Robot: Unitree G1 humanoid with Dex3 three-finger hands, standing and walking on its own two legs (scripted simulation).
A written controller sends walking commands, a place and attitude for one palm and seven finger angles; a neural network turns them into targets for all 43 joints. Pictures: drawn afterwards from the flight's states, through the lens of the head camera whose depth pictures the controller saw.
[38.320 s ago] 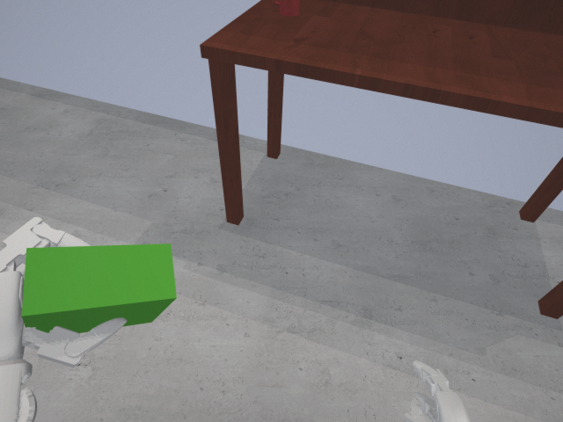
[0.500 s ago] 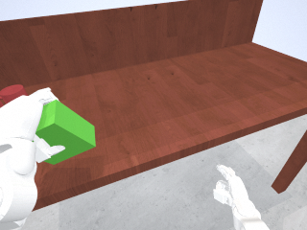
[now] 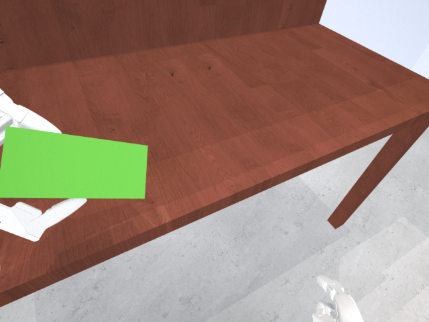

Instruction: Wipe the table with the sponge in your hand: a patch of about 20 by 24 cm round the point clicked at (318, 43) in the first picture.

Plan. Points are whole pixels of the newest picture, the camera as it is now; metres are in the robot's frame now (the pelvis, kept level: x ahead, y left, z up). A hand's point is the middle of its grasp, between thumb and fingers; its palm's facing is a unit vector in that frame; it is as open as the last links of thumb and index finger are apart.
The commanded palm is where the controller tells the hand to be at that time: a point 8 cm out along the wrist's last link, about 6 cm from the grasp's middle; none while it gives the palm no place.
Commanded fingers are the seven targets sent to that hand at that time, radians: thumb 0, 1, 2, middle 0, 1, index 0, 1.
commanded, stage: step back with the hand held close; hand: left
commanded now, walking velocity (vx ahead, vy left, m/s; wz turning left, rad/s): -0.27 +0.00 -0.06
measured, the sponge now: (93, 172) +0.24 +0.18 +0.23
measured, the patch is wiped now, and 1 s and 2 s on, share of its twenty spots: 1.00 1.00 1.00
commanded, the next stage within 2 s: stop stepping back and stand still in 0.80 s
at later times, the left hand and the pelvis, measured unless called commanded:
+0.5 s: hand out of the picture +0.12 +0.26 +0.28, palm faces +0.54 -0.73 -0.42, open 10.2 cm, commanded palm +0.07 +0.31 +0.29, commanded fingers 0.00 0.10 1.30 -1.20 -1.60 -1.20 -1.60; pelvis -0.08 +0.02 -0.01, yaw +2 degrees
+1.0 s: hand out of the picture -0.03 +0.27 +0.30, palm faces +0.51 -0.79 -0.34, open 10.2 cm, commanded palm -0.08 +0.32 +0.29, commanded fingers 0.00 0.10 1.30 -1.20 -1.60 -1.20 -1.60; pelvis -0.24 +0.04 +0.00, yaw +0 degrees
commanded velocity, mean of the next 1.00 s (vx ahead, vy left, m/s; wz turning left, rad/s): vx -0.24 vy -0.02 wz -0.07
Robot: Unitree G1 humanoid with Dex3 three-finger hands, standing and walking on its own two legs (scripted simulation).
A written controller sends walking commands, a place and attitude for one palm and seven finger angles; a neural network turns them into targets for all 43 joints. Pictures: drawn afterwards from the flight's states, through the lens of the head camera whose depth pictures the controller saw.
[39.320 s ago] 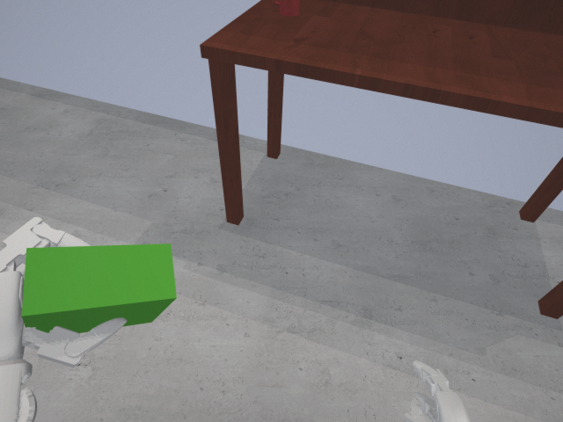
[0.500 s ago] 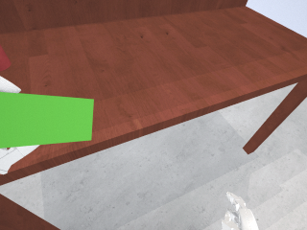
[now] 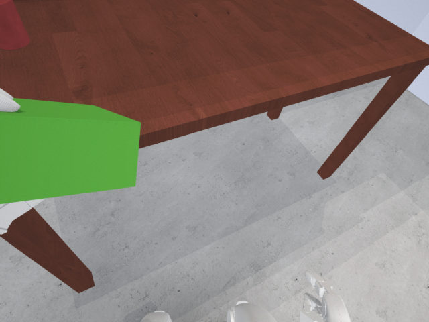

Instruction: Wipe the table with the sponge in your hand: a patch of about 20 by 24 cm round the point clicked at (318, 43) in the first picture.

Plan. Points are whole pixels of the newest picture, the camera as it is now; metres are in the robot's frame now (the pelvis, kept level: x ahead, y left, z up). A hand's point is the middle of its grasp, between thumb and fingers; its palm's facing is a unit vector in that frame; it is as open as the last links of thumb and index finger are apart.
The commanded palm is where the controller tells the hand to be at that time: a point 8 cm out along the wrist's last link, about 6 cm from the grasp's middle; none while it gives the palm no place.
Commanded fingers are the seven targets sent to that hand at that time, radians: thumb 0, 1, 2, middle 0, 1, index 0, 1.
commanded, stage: stop stepping back and stand still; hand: left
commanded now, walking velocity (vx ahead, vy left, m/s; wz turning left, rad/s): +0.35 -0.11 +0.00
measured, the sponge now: (67, 140) +0.24 +0.20 +0.27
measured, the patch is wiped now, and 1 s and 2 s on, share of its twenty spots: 1.00 1.00 1.00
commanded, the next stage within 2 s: stand and wait in 1.70 s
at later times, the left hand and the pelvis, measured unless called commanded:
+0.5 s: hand out of the picture +0.09 +0.21 +0.28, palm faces +0.53 -0.79 -0.31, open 10.2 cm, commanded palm +0.05 +0.24 +0.29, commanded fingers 0.00 0.10 1.30 -1.20 -1.60 -1.20 -1.60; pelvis -0.12 -0.03 -0.02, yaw -2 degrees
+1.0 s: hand out of the picture +0.07 +0.16 +0.30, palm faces +0.56 -0.74 -0.38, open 10.2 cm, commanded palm +0.03 +0.22 +0.29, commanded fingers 0.00 0.10 1.30 -1.20 -1.60 -1.20 -1.60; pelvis -0.11 -0.06 +0.00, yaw +2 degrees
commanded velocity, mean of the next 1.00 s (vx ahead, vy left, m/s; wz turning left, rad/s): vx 0.17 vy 0.06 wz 0.00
